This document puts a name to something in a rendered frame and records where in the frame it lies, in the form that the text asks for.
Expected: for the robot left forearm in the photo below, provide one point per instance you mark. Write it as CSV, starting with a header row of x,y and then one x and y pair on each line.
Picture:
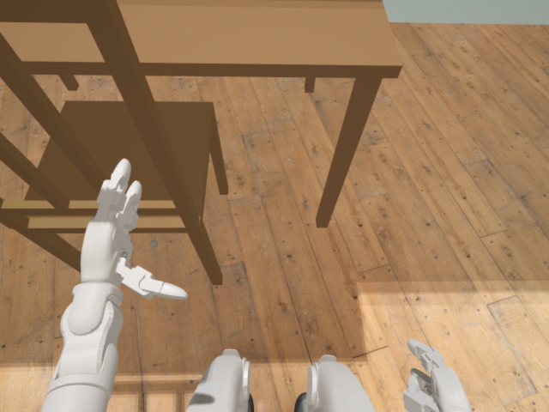
x,y
85,373

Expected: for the right robot hand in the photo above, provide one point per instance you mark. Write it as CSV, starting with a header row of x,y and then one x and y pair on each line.
x,y
442,392

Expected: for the right robot thigh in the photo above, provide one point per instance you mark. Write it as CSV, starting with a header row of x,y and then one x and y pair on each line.
x,y
332,387

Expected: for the table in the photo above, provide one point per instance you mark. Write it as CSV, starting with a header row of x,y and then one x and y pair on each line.
x,y
248,38

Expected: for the left robot hand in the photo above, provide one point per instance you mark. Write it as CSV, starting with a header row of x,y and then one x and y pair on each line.
x,y
107,236

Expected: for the chair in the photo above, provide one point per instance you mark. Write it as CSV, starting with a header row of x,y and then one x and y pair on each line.
x,y
166,142

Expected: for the right robot shin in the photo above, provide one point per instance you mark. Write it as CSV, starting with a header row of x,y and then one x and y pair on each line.
x,y
308,407

